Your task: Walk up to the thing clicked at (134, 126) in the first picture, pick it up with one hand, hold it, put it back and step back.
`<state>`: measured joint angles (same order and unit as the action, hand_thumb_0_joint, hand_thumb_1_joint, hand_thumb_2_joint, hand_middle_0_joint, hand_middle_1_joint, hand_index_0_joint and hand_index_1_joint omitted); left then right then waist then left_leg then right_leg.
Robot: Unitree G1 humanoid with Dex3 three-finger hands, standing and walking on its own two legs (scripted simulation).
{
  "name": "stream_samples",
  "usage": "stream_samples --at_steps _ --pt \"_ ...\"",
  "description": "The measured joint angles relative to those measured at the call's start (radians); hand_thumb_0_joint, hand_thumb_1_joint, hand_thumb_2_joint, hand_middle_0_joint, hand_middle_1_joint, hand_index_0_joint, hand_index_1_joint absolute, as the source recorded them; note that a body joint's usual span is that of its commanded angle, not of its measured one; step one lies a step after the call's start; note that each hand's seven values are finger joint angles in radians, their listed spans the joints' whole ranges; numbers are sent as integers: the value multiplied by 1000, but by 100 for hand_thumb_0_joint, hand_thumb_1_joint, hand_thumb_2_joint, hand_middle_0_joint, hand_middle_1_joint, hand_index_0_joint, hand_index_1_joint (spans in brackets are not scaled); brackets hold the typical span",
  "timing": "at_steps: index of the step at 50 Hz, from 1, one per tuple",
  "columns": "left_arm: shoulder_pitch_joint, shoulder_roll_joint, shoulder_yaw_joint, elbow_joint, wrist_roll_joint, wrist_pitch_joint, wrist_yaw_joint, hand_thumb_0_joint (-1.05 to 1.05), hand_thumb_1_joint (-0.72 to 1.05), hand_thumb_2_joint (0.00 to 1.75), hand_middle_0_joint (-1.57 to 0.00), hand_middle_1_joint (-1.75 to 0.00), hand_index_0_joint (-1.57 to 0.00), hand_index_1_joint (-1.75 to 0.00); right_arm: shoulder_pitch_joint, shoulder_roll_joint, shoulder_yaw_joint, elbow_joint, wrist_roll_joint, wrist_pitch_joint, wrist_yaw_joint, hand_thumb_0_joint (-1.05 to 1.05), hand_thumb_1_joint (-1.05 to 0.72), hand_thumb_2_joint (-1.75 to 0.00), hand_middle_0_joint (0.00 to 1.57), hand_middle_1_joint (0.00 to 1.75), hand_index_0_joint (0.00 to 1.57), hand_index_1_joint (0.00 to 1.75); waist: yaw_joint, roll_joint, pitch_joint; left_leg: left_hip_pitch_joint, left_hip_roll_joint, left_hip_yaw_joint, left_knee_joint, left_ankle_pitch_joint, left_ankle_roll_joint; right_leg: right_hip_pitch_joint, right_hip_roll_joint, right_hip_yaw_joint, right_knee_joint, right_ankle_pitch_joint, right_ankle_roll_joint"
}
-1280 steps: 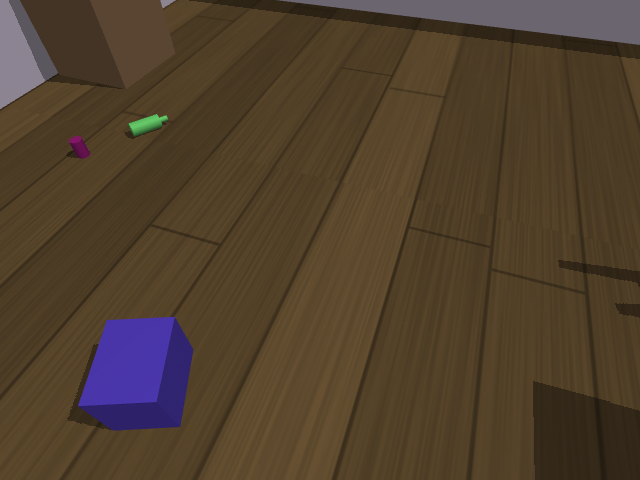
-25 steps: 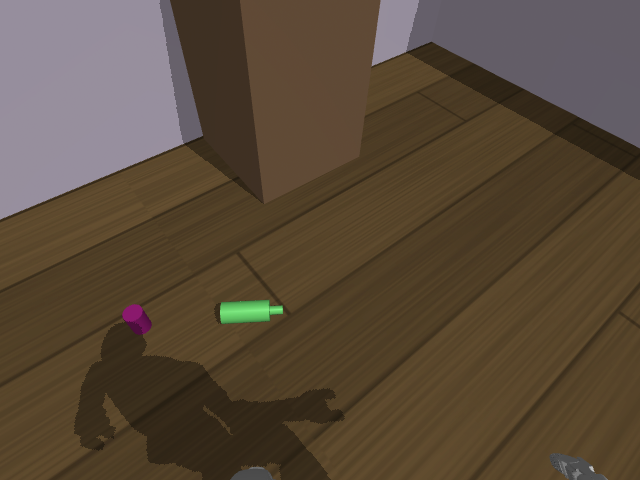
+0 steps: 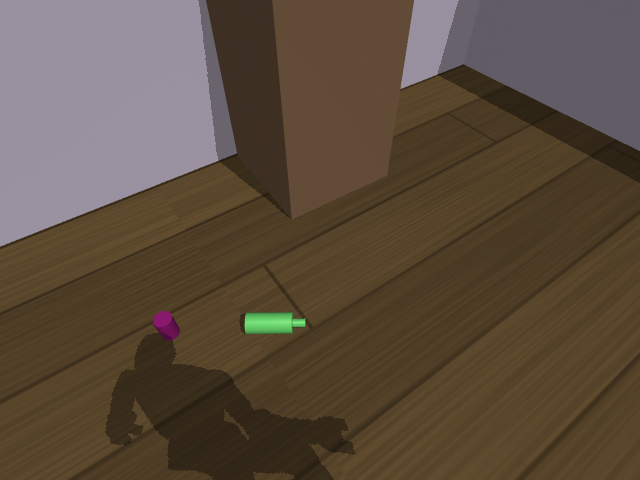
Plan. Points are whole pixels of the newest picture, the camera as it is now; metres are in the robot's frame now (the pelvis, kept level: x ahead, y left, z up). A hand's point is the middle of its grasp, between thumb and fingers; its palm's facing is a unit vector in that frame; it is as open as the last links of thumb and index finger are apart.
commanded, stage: walk up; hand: left
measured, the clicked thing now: (276, 323) +0.73 +0.19 -0.73
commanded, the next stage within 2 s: stand in 0.46 s
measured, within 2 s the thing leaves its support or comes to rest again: neither
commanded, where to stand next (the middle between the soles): +0.38 +0.02 m, yaw +1 degrees
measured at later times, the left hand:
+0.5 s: hand out of the picture +0.09 +0.28 -0.15, palm faces +0.06 -0.93 -0.35, open 7.4 cm
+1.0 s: hand out of the picture +0.05 +0.26 -0.14, palm faces -0.02 -0.94 -0.34, open 7.4 cm
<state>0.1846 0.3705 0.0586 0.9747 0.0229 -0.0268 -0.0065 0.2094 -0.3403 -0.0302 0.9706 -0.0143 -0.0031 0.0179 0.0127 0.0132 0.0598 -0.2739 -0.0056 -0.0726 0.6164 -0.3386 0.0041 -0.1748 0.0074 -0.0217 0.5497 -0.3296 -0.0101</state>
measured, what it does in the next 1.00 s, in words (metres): stands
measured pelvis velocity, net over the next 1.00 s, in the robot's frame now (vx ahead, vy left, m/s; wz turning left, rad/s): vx -0.01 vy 0.01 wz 0.00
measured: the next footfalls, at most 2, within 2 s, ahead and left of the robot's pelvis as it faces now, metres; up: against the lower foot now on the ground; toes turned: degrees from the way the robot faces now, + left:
left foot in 1.74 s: +0.16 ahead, +0.16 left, +0.00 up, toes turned +4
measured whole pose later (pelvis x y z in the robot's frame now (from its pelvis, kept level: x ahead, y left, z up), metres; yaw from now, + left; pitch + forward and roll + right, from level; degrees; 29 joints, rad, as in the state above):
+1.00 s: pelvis -0.01 +0.01 +0.02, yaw +0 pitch -3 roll +0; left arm 0.11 0.35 0.01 1.15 0.01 -0.01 -0.01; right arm 0.10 -0.35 -0.01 1.15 -0.01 -0.01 0.02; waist 0.01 0.00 0.07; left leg -0.15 -0.01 -0.04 0.33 -0.13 0.00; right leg -0.08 -0.02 -0.01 0.33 -0.20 0.01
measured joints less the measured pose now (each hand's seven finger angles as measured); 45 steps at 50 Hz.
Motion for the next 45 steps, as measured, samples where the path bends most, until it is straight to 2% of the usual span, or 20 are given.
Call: stream_samples --at_steps 1,3,7,12,23,30,45 --pt "-3 -3 -3 1 1 -1 -1 1 90 90 -21 -30 -20 -30 -4 -4 -1 3 0 -2 -1 1 -90 -90 20 30 20 30 1 -1 -2 3 -4 3 1 -11 5 3 -5 -1 4 -9 1" --pt "-15 -12 -9 5 0 -1 -1 1 90 90 -21 -30 -20 -30 -11 -14 -5 10 -2 -12 -3 1 -90 -90 20 30 20 30 -3 2 -3 19 -5 11 -31 71 1 12 -17 -8 10 -23 8" --pt "-46 -16 -11 14 -12 2 2 1 90 90 -21 -30 -20 -30 -32 -18 -7 26 -3 -24 -2 1 -91 -90 20 30 20 30 8 -13 4 37 -21 17 -45 53 1 25 -35 -5 2 -27 23" --pt "-81 -2 -10 26 -20 8 10 1 90 90 -21 -30 -20 -30 -73 -8 -1 30 1 -22 -7 1 -91 -90 20 30 20 30 15 -31 12 38 -19 23 -40 46 6 25 -34 1 5 -28 24" --pt "-77 -3 -16 78 -10 8 7 1 90 90 -21 -30 -20 -30 -123 -5 4 59 -1 -6 -3 1 -91 -90 20 30 20 30 14 -16 11 53 -11 9 -64 60 0 59 -24 -13 -51 -1 21" --pt "-81 -9 -32 127 -22 24 9 1 90 90 -21 -30 -20 -30 -150 1 20 92 4 -8 -8 1 -91 -90 20 30 20 30 18 -19 32 107 -9 24 -168 121 -1 99 -26 2 -139 58 28" --pt "-86 -20 -52 171 -10 14 -3 1 90 90 -21 -30 -20 -30 -130 -6 23 159 4 -1 -1 1 -91 -90 20 30 20 30 -1 -13 12 125 -6 29 -277 204 -6 103 -25 8 -223 131 26"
